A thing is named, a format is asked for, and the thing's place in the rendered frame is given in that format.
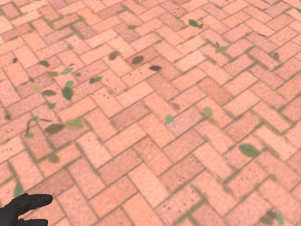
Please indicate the left robot hand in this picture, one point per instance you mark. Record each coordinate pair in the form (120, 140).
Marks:
(20, 205)

